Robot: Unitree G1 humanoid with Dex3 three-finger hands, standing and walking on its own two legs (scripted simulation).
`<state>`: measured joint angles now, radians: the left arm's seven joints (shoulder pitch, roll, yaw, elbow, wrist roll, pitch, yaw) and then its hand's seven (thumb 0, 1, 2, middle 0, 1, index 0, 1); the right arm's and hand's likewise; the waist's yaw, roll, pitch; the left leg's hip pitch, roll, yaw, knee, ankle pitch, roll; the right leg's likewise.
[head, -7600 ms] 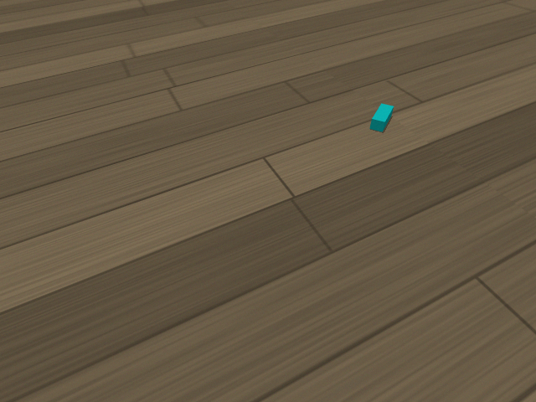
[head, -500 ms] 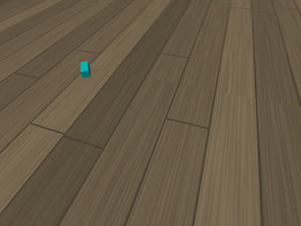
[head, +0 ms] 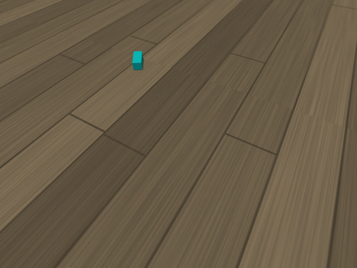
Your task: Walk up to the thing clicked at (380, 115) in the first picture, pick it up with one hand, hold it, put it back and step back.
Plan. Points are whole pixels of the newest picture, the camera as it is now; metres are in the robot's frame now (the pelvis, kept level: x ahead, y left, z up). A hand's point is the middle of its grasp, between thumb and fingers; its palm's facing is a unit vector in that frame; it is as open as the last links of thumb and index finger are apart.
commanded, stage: walk up
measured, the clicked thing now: (137, 60) +2.03 +0.38 -0.72
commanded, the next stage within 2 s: stand in 1.16 s
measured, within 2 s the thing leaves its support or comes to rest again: neither
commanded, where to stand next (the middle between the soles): +0.03 -0.03 m, yaw +12 degrees
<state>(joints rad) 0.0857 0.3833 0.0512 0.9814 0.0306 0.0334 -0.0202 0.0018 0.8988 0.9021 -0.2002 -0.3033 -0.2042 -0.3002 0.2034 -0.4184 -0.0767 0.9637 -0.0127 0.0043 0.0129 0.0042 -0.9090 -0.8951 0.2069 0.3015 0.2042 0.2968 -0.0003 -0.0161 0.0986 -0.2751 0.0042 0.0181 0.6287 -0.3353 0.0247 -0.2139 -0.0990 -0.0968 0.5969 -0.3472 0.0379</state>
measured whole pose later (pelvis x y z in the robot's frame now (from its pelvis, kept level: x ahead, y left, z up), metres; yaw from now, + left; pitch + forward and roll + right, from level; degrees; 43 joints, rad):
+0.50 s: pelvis +0.01 -0.02 +0.01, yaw +8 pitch -2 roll +0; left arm 0.14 0.35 0.04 0.97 0.02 0.02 -0.01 0.00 0.90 0.90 -0.20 -0.30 -0.20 -0.30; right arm 0.16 -0.38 -0.04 0.91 0.01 0.01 -0.02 0.00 -0.91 -0.89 0.21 0.30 0.21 0.30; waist 0.02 0.02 0.10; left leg -0.31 -0.04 -0.05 0.78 -0.51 0.02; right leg -0.20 -0.05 -0.03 0.57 -0.33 0.01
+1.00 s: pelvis -0.01 -0.03 +0.02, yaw +12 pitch -3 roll -1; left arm 0.09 0.36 0.02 1.06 0.01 0.01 -0.02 0.00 0.90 0.90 -0.20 -0.30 -0.20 -0.30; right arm 0.11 -0.35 0.00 1.04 0.00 -0.02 0.00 0.01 -0.91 -0.89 0.21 0.30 0.21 0.30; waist 0.02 -0.01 0.07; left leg -0.18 0.00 -0.08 0.44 -0.22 -0.01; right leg -0.12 -0.04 -0.08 0.40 -0.24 0.02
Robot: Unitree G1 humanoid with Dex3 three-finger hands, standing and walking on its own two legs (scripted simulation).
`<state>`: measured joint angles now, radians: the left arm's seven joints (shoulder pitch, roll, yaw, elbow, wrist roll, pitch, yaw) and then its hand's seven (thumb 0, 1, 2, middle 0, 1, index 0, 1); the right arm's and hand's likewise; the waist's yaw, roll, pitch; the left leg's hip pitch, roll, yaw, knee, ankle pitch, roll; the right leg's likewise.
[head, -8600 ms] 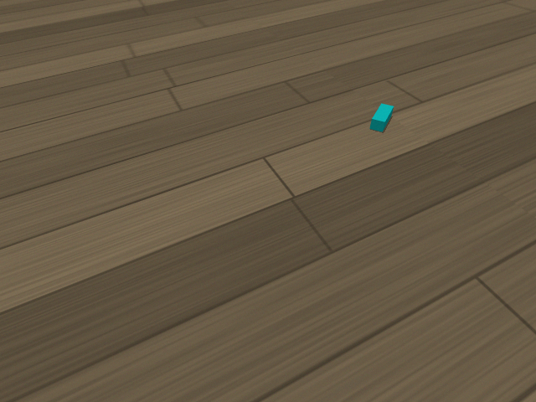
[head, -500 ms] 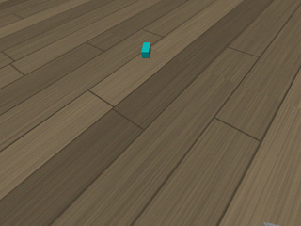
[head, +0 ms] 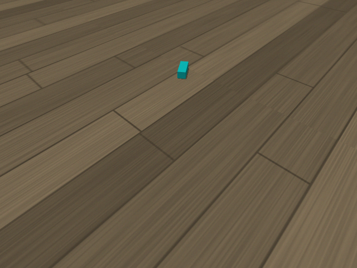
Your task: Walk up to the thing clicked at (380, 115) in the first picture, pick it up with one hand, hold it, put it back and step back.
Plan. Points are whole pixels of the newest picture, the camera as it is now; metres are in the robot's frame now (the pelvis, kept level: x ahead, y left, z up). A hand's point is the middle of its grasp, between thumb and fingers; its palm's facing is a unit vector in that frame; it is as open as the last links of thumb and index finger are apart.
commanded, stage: walk up
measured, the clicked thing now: (183, 69) +2.08 -0.02 -0.74
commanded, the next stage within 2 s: stand in 0.16 s
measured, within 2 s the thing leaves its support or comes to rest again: neither
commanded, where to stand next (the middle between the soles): +0.04 -0.01 m, yaw +0 degrees
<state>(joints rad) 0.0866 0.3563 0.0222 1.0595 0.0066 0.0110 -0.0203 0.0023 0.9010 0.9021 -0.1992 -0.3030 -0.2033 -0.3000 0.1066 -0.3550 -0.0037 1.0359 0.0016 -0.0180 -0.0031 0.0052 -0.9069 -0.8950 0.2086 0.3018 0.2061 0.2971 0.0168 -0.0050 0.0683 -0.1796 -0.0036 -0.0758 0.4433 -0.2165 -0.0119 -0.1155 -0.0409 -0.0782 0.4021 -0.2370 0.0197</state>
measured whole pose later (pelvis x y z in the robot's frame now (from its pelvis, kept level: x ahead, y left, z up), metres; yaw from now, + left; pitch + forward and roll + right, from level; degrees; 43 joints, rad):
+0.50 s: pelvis +0.00 -0.01 +0.00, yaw +0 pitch -2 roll +0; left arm 0.12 0.35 0.01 1.14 0.01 -0.01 -0.01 0.00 0.90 0.90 -0.20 -0.30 -0.20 -0.30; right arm 0.12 -0.35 0.00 1.12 -0.01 -0.01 0.00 0.00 -0.91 -0.89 0.21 0.30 0.21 0.30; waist 0.01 0.01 0.07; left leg -0.16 0.01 -0.07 0.36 -0.17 -0.03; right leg -0.10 -0.03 -0.08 0.34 -0.20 0.01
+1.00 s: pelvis +0.01 -0.01 +0.01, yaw -1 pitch -2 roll +0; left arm 0.09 0.35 0.00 1.12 0.01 -0.01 -0.01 0.00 0.90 0.90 -0.20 -0.30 -0.20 -0.30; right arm 0.10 -0.36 0.01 1.12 -0.01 -0.01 0.00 0.00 -0.91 -0.89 0.21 0.30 0.21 0.30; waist 0.01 0.01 0.05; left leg -0.13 0.02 -0.06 0.34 -0.18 -0.03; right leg -0.09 -0.02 -0.06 0.33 -0.21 0.01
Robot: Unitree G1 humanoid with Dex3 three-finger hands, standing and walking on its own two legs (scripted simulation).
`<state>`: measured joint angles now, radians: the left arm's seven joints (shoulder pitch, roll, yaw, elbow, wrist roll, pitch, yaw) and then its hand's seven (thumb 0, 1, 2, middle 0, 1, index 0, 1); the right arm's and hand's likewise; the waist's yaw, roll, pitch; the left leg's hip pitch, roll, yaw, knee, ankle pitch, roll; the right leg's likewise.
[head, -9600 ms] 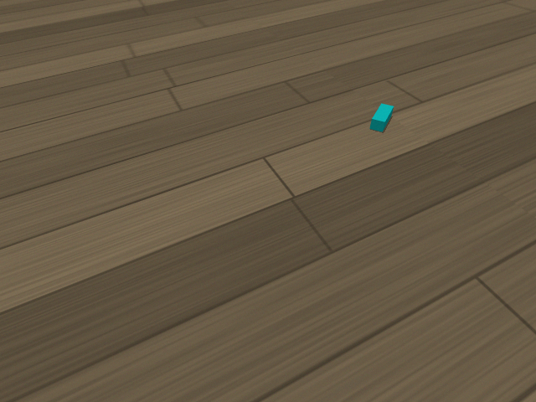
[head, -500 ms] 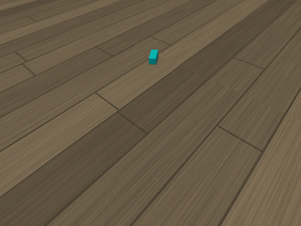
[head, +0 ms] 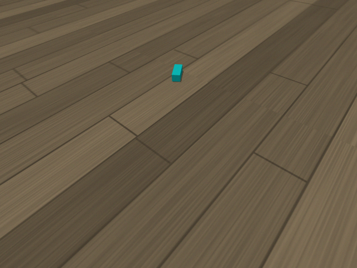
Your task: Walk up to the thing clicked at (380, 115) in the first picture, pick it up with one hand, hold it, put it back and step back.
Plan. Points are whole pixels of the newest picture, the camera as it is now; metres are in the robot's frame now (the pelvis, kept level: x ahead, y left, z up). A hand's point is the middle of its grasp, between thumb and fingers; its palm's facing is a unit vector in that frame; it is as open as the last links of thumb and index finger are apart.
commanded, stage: stand
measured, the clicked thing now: (177, 72) +2.08 +0.04 -0.74
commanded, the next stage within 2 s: walk up in 1.76 s
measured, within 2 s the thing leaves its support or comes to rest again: neither
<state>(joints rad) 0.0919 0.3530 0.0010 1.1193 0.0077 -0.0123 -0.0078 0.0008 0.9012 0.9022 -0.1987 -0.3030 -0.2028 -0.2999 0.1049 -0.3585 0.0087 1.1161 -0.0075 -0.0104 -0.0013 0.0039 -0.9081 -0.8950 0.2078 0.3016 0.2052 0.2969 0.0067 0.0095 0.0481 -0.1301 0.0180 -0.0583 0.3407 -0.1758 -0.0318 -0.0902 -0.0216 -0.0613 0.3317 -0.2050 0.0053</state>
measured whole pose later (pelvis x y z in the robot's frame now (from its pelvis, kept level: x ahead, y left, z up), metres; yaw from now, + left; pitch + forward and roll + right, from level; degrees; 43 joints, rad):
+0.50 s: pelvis +0.00 +0.00 +0.00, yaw +0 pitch -2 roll +0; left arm 0.12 0.35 0.00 1.13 0.01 -0.01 -0.01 0.00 0.90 0.90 -0.20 -0.30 -0.20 -0.30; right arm 0.12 -0.35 0.01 1.13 -0.01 -0.01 0.00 0.00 -0.91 -0.89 0.21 0.30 0.21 0.30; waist 0.01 0.01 0.05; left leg -0.13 0.02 -0.05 0.34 -0.17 -0.03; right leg -0.09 -0.02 -0.06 0.33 -0.20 0.00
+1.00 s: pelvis +0.00 +0.00 +0.00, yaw +0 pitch -2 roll +0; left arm 0.12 0.35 0.00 1.12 0.01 -0.01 -0.01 0.00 0.90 0.90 -0.20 -0.30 -0.20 -0.30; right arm 0.12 -0.36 0.01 1.12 -0.01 -0.01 0.00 0.00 -0.91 -0.89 0.21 0.30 0.21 0.30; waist 0.01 0.01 0.05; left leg -0.12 0.02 -0.05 0.33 -0.17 -0.03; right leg -0.09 -0.02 -0.05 0.33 -0.20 0.01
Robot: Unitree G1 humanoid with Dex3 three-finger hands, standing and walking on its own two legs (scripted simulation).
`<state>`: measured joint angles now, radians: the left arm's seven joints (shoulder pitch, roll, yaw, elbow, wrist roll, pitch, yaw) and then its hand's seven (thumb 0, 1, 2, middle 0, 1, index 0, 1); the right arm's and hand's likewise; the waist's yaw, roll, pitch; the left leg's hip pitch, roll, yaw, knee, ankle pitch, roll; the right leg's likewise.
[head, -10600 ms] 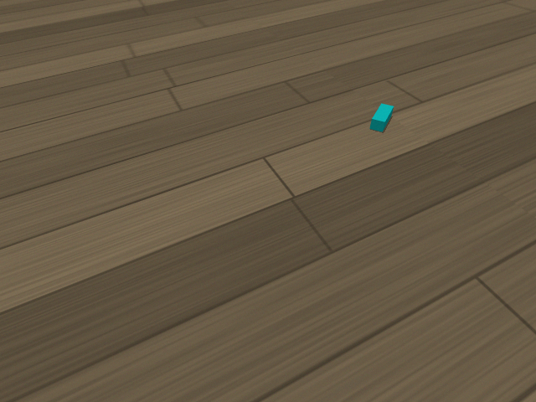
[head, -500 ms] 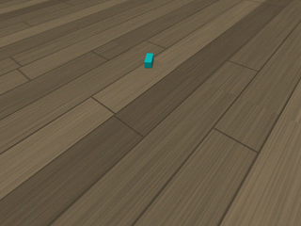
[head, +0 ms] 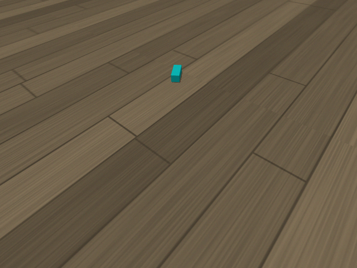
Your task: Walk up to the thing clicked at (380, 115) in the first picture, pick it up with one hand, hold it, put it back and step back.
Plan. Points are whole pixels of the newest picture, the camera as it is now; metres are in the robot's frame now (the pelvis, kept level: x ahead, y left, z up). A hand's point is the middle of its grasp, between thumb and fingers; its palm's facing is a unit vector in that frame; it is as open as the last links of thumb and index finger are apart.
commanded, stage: stand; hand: left
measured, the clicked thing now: (176, 73) +2.08 +0.05 -0.75
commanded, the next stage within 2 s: walk up in 0.76 s
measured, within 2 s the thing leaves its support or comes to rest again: neither
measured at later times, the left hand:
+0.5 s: hand out of the picture +0.06 +0.25 -0.16, palm faces -0.02 -0.94 -0.34, open 7.4 cm
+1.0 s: hand out of the picture +0.09 +0.34 -0.15, palm faces +0.29 -0.90 -0.31, open 7.4 cm
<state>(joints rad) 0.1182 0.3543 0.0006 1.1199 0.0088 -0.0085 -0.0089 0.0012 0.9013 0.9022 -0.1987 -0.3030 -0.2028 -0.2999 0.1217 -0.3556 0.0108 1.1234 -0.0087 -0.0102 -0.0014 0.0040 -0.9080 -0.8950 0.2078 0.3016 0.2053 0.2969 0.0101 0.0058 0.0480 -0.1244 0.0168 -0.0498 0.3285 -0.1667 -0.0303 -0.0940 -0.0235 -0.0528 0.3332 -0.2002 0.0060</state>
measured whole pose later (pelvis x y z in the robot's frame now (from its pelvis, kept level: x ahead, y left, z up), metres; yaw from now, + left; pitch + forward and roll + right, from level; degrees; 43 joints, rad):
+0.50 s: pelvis +0.00 +0.00 +0.00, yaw +0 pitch -2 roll +0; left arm 0.13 0.35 0.00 1.12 0.01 -0.01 -0.01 0.00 0.90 0.90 -0.20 -0.30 -0.20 -0.30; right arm 0.13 -0.36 0.01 1.12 -0.01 -0.01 0.00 0.00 -0.91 -0.89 0.21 0.30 0.21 0.30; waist 0.01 0.01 0.05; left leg -0.13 0.02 -0.05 0.33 -0.16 -0.03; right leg -0.10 -0.02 -0.05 0.33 -0.19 0.00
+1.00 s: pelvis +0.05 +0.03 -0.01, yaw +13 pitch -3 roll +0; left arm 0.12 0.48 0.13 0.94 0.06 0.00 -0.11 0.00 0.90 0.90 -0.20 -0.30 -0.21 -0.30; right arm 0.27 -0.45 -0.08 1.04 -0.01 -0.01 0.09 0.01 -0.91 -0.89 0.21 0.30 0.21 0.30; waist 0.06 -0.10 0.00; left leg -0.45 0.09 0.12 0.74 -0.32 0.00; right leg 0.04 -0.13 -0.28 0.39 -0.36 0.00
